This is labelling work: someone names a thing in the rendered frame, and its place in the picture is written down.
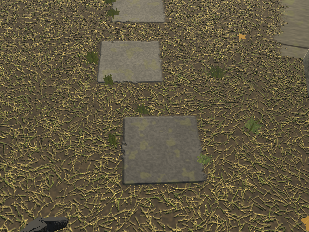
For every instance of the left robot hand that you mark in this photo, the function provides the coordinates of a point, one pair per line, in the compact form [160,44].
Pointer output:
[50,224]

